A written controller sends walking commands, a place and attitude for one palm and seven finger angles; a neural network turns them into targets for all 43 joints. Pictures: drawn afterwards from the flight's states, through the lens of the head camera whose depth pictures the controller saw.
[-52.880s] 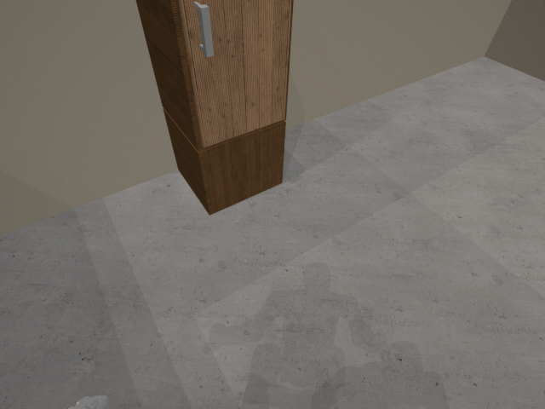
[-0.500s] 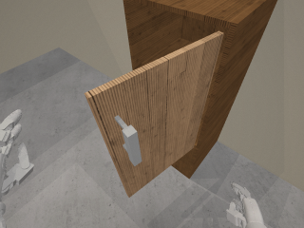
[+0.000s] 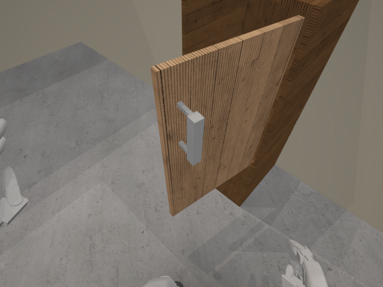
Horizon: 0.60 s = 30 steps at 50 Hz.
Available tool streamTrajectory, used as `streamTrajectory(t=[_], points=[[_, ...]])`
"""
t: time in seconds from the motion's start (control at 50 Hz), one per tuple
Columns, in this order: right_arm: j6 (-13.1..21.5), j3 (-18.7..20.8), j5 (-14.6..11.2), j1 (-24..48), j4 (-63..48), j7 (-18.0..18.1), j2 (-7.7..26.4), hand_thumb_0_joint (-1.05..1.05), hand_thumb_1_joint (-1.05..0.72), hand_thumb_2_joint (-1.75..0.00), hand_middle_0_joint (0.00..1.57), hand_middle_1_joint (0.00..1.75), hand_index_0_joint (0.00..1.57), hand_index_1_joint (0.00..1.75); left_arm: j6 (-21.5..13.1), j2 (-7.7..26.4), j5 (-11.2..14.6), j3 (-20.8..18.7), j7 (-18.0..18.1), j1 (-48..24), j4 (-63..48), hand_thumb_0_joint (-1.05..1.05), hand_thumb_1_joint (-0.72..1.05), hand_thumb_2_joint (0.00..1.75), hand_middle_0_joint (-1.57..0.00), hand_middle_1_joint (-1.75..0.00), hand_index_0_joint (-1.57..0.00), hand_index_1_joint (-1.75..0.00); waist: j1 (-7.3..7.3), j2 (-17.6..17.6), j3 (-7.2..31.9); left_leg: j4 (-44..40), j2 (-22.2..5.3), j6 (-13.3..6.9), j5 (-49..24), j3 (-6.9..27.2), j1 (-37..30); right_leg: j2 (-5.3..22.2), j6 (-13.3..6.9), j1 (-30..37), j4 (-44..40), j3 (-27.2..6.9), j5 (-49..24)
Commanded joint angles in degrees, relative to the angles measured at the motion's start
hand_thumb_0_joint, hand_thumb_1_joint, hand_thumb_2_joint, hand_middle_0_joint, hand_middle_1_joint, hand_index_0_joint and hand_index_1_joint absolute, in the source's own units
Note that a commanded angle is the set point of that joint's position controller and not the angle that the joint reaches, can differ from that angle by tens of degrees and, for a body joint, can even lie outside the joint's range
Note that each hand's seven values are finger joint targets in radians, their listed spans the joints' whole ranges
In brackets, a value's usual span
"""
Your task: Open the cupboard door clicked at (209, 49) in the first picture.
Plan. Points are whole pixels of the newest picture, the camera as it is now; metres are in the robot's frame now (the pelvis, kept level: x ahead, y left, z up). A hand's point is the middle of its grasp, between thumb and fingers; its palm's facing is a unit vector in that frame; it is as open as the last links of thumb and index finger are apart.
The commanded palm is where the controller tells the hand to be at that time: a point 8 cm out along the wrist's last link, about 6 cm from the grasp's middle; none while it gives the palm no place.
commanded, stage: step back with the hand held close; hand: left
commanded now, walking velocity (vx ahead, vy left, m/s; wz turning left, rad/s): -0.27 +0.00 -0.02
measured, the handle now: (188, 134) +0.39 +0.04 +0.11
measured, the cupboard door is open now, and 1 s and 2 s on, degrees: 78 78 78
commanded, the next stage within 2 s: stop stepping back and stand still in 0.34 s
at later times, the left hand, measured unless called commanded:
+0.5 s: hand out of the picture +0.12 +0.25 +0.18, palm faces +0.32 -0.83 -0.46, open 7.4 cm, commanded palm +0.06 +0.29 +0.19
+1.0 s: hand out of the picture +0.05 +0.26 +0.18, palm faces +0.33 -0.83 -0.45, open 7.4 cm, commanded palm +0.01 +0.30 +0.19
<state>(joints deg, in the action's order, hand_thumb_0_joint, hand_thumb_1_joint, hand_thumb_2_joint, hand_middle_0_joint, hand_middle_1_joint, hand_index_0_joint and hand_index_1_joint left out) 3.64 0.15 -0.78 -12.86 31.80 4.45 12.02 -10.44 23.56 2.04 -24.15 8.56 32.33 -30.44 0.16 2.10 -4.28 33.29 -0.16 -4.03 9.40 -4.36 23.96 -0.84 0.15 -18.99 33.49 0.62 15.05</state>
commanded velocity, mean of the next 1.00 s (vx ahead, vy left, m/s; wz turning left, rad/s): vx -0.05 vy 0.02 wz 0.00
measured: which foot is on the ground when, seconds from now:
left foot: down 0.00-0.48, up 0.50-0.62, down 0.64-0.84, up 0.86-1.00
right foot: down 0.00-0.16, up 0.18-0.48, down 0.50-1.00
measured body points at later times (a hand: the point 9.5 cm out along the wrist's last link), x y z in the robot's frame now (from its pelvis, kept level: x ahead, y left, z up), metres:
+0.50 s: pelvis -0.11 +0.01 +0.00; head -0.08 +0.03 +0.45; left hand +0.09 +0.29 +0.21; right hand +0.07 -0.21 -0.07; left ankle +0.06 +0.09 -0.72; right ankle -0.23 -0.09 -0.73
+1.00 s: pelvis -0.16 +0.02 +0.01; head -0.18 +0.03 +0.46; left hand +0.02 +0.30 +0.20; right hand -0.07 -0.25 -0.08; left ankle -0.12 +0.13 -0.70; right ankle -0.22 -0.08 -0.73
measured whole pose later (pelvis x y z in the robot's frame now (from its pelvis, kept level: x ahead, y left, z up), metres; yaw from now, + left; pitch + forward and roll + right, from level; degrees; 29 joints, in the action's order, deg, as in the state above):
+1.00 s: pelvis -0.16 +0.02 +0.01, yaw -7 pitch -1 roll +0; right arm 6.5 0.7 0.3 -17.7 39.1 4.7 13.1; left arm -13.0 23.2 1.6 -22.6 8.1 33.5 -27.5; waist 0.7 -1.7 2.0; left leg 41.4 -0.5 -1.0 17.8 -1.8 21.8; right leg -0.9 -1.5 -7.6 27.1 0.0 18.9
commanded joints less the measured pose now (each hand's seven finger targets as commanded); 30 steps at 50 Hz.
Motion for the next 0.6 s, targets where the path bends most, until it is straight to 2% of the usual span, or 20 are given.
streamTrajectory(t=[0.0, 0.02, 0.04, 0.08, 0.1, 0.12, 0.14, 0.16, 0.2, 0.22, 0.26, 0.32, 0.38, 0.42, 0.46, 0.48, 0.5, 0.52, 0.54, 0.58], points=[[3.39, 4.08, 0.6, 3.5, -6.23, 0.19, 7.62, 0.0, -0.9, -0.9, 0.2, 0.3, 0.2, 0.3, -4.02, 10.99, -0.06, -7.14, 2.27, -3.8, -12.83, 0.0, 0.9, 0.9, -0.2, -0.3, -0.2, -0.3, -0.72, -9.77, 7.09, 12.71, -0.45, 4.44, 14.21, 4.68, -11.54, 15.14, -8.89, -15.54, -20.96, -21.22, 20.52], [3.32, 3.41, 0.79, 3.22, -5.43, -0.15, 6.56, 0.0, -0.9, -0.9, 0.2, 0.3, 0.2, 0.3, -3.81, 9.45, -0.2, -5.14, 2.46, -5.44, -12.91, 0.0, 0.9, 0.9, -0.2, -0.3, -0.2, -0.3, -1.19, -12.27, 7.76, 17.3, 0.02, 4.2, 12.4, 5.26, -12.18, 17.8, -9.33, -14.77, -20.03, -20.34, 12.61], [3.29, 2.99, 0.84, 3.86, -5.38, -0.19, 6.29, 0.0, -0.9, -0.9, 0.2, 0.3, 0.2, 0.3, -3.39, 9.41, -0.32, -5.28, 2.58, -6.49, -11.38, 0.0, 0.9, 0.9, -0.2, -0.3, -0.2, -0.3, -1.22, -12.33, 7.64, 16.85, -0.82, 3.72, 13.75, 6.21, -12.26, 17.53, -8.19, -15.09, -18.15, -17.55, 9.91], [3.27, 2.51, 0.89, 4.75, -5.33, 0.37, 6.87, 0.0, -0.9, -0.9, 0.2, 0.3, 0.2, 0.3, -3.43, 10.2, -0.58, -5.64, 2.67, -9.68, -11.25, 0.0, 0.9, 0.9, -0.2, -0.3, -0.2, -0.3, -1.53, -8.71, 3.56, 1.12, -1.71, 3.03, 13.75, 6.65, -11.1, 11.93, -4.23, -13.86, -12.65, -11.43, 9.9], [3.43, 2.97, 0.96, 6.28, -5.68, 1.08, 8.86, 0.0, -0.9, -0.9, 0.2, 0.3, 0.2, 0.3, -3.89, 11.32, -0.6, -6.28, 2.69, -10.84, -12.77, 0.0, 0.9, 0.9, -0.2, -0.3, -0.2, -0.3, -1.25, 1.29, 0.56, -9.47, -5.98, 1.2, 17.01, 12.93, -5.96, 6.71, -1.97, -12.57, -5.44, -7.79, 10.48], [4.12, 2.77, 1.11, 6.55, -6.53, 1.34, 9.58, 0.0, -0.9, -0.9, 0.2, 0.3, 0.2, 0.3, -4.77, 10.87, -0.85, -7.09, 2.78, -10.7, -14.47, 0.0, 0.9, 0.9, -0.2, -0.3, -0.2, -0.3, -0.42, 13.43, 2.24, -18.6, -13.66, -2.16, 18.13, 21.97, 2.37, 0.14, 0.78, -4.68, 7.13, -2.08, 7.77], [5.24, 2.62, 1.5, 6.69, -6.17, 1.17, 7.77, 0.0, -0.9, -0.9, 0.2, 0.3, 0.2, 0.3, -5.47, 11.71, -0.88, -9.05, 2.86, -10.38, -14.39, 0.0, 0.9, 0.9, -0.2, -0.3, -0.2, -0.3, -0.62, 19.53, 6.89, -28.68, -20.22, -5.18, 31.34, 30.45, 10.87, -3.49, 1.26, 4.78, 25.8, -2.43, 12.58], [5.67, 3.4, 1.45, 5.56, -5.7, 0.76, 7.36, 0.0, -0.9, -0.9, 0.2, 0.3, 0.2, 0.3, -5.61, 11.37, -0.86, -9.37, 2.68, -8.5, -12.3, 0.0, 0.9, 0.9, -0.2, -0.3, -0.2, -0.3, -0.75, 14.02, 7.39, -29.3, -21.1, -5.42, 31.93, 29.98, 13.05, -4.02, 0.83, 6.0, 36.23, -4.98, 12.8], [5.94, 4.2, 1.1, 6.15, -5.09, -0.31, 7.16, 0.0, -0.9, -0.9, 0.2, 0.3, 0.2, 0.3, -5.52, 11.64, -0.12, -9.49, 2.54, -7.17, -13.25, 0.0, 0.9, 0.9, -0.2, -0.3, -0.2, -0.3, -0.13, 4.09, 8.7, -21.81, -18.47, -5.66, 19.46, 23.87, 4.33, -2.71, 0.74, -0.64, 36.12, -5.94, 11.92], [6.14, 3.95, 1.31, 6.38, -4.72, -0.78, 6.45, 0.0, -0.9, -0.9, 0.2, 0.3, 0.2, 0.3, -5.14, 9.22, 0.27, -7.49, 2.62, -5.2, -13.66, 0.0, 0.9, 0.9, -0.2, -0.3, -0.2, -0.3, -0.22, 3.66, 8.54, -21.17, -17.05, -5.44, 14.76, 21.92, 0.45, -2.52, 0.87, -3.02, 33.69, -4.8, 12.63], [6.27, 3.58, 1.07, 6.58, -4.1, -1.64, 6.2, 0.0, -0.9, -0.9, 0.2, 0.3, 0.2, 0.3, -4.28, 7.31, 0.73, -5.1, 2.49, -3.37, -15.36, 0.0, 0.9, 0.9, -0.2, -0.3, -0.2, -0.3, -0.11, 8.11, 10.17, -23.07, -15.2, -3.32, 13.53, 17.56, -4.1, -2.86, 0.63, -1.84, 26.79, -1.68, 13.76], [6.38, 2.76, 1.38, 6.2, -3.52, -1.91, 6.24, 0.0, -0.9, -0.9, 0.2, 0.3, 0.2, 0.3, -3.66, 7.72, 1.26, -3.93, 2.32, -3.6, -15.78, 0.0, 0.9, 0.9, -0.2, -0.3, -0.2, -0.3, -0.29, 13.84, 10.98, -27.89, -13.38, -0.26, 15.7, 15.16, -6.91, -4.28, -0.27, 4.03, 13.93, 2.37, 16.43], [6.3, 2.47, 1.8, 5.92, -3.29, -2.07, 6.17, 0.0, -0.9, -0.9, 0.2, 0.3, 0.2, 0.3, -3.88, 8.91, 2.11, -4.64, 1.75, -4.26, -14.01, 0.0, 0.9, 0.9, -0.2, -0.3, -0.2, -0.3, 0.52, 13.72, 12.78, -27.91, -11.16, 2.81, 11.66, 11.73, -9.49, -5.14, -1.71, 10.33, -3.14, 4.06, 15.1], [4.66, 2.5, 1.94, 5.36, -3.27, -2.07, 5.73, 0.0, -0.9, -0.9, 0.2, 0.3, 0.2, 0.3, -4.58, 11.27, 2.77, -6.55, 0.82, -2.53, -13.3, 0.0, 0.9, 0.9, -0.2, -0.3, -0.2, -0.3, 0.41, 8.7, 13.09, -20.87, -8.94, 5.44, 2.55, 7.79, -13.52, -1.93, -2.62, 11.09, -18.77, 1.7, 6.18], [3.21, 2.08, 1.19, 5.99, -3.91, -1.82, 5.47, 0.0, -0.9, -0.9, 0.2, 0.3, 0.2, 0.3, -5.68, 14.82, 2.81, -9.01, 0.31, -2.74, -13.39, 0.0, 0.9, 0.9, -0.2, -0.3, -0.2, -0.3, 0.34, -6.44, 10.81, 2.12, -1.74, 6.26, 4.06, 1.74, -21.05, 10.78, -5.33, -4.9, -25.57, -8.55, -0.03], [3.69, 1.8, 1.61, 6.8, -4.07, -1.5, 5.49, 0.0, -0.9, -0.9, 0.2, 0.3, 0.2, 0.3, -5.87, 16.47, 2.95, -10.67, 0.57, -3.88, -13.47, 0.0, 0.9, 0.9, -0.2, -0.3, -0.2, -0.3, 0.63, -7.94, 11.72, 10.67, -0.66, 6.09, 6.93, 2.67, -17.29, 16.66, -8.05, -5.89, -23.74, -11.49, -5.39], [4.34, 2.17, 0.86, 6.61, -4.05, -1.3, 6.05, 0.0, -0.9, -0.9, 0.2, 0.3, 0.2, 0.3, -5.58, 14.76, 2.86, -8.55, 0.29, -6.13, -14.58, 0.0, 0.9, 0.9, -0.2, -0.3, -0.2, -0.3, 0.9, -10.3, 14.05, 16.61, 1.61, 5.79, 9.49, 4.78, -12.51, 17.32, -9.38, -2.08, -19.17, -12.54, -12.71], [4.21, 2.41, 0.09, 5.99, -4.76, -0.93, 6.22, 0.0, -0.9, -0.9, 0.2, 0.3, 0.2, 0.3, -3.94, 13.37, 2.67, -8.65, 0.18, -2.54, -12.72, 0.0, 0.9, 0.9, -0.2, -0.3, -0.2, -0.3, 0.34, -12.36, 12.07, 16.67, 0.65, 4.8, 8.46, 6.22, -5.53, 15.14, -8.83, 4.71, -13.4, -9.33, -24.4], [3.92, 1.27, -0.32, 6.48, -5.62, -0.58, 5.17, 0.0, -0.9, -0.9, 0.2, 0.3, 0.2, 0.3, -2.9, 12.09, 2.41, -8.36, 0.18, -0.61, -10.71, 0.0, 0.9, 0.9, -0.2, -0.3, -0.2, -0.3, -0.13, -11.57, 10.95, 11.5, -0.59, 3.9, 6.88, 5.68, -2.43, 14.07, -7.28, 9.92, -10.21, -7.79, -31.04], [3.94, 1.0, -0.36, 6.31, -4.84, 0.21, 6.06, 0.0, -0.9, -0.9, 0.2, 0.3, 0.2, 0.3, -2.25, 11.48, 1.97, -7.76, 0.61, -4.0, -10.3, 0.0, 0.9, 0.9, -0.2, -0.3, -0.2, -0.3, -1.12, -5.95, 8.75, -1.51, -0.83, 2.77, -4.08, 4.05, -8.55, 11.42, -3.79, 9.68, -7.33, -5.37, -31.74]])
